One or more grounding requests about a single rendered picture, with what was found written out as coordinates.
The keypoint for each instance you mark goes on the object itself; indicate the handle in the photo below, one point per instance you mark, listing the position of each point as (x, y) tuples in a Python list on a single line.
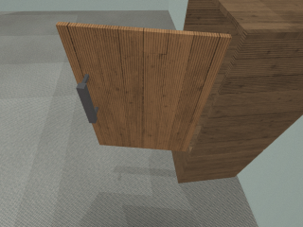
[(86, 100)]

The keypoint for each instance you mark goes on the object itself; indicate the cupboard door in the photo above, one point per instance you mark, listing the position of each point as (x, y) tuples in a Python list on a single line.
[(150, 84)]

